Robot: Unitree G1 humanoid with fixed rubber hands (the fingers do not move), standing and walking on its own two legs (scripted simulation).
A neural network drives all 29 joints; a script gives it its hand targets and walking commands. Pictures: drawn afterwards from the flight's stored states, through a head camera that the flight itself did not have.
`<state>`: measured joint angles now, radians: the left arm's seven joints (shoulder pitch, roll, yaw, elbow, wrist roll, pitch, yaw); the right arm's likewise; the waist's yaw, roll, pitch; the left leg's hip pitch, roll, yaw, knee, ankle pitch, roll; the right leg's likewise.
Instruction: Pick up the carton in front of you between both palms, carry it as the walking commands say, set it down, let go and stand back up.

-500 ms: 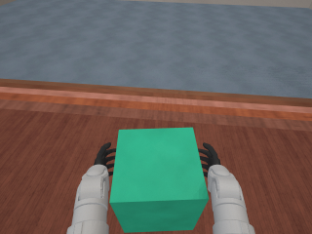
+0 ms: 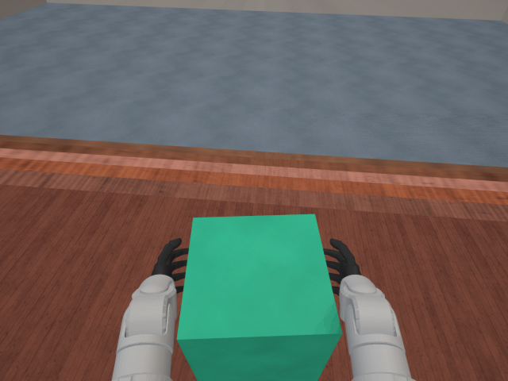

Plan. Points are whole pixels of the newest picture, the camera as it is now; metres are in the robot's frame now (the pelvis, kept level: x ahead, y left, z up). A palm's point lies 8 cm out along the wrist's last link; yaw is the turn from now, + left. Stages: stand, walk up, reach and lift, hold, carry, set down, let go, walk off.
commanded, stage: reach and lift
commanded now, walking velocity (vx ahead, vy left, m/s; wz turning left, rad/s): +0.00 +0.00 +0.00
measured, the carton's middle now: (256, 304) +0.30 +0.00 -0.04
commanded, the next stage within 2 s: hold in 0.16 s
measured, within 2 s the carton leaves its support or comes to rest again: neither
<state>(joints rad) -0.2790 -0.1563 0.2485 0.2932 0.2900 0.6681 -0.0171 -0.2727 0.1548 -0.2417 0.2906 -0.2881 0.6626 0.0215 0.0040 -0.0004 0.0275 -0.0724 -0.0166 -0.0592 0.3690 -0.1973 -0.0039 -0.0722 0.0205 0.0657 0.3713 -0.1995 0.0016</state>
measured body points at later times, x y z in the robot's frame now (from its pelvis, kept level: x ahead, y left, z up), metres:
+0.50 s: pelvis -0.01 +0.00 +0.00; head -0.05 +0.00 +0.45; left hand +0.29 +0.15 +0.04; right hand +0.29 -0.15 +0.04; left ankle +0.01 +0.12 -0.75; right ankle +0.01 -0.12 -0.75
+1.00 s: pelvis -0.01 +0.00 +0.00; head -0.05 +0.00 +0.45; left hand +0.30 +0.15 +0.05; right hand +0.29 -0.15 +0.05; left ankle +0.01 +0.12 -0.75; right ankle +0.01 -0.12 -0.75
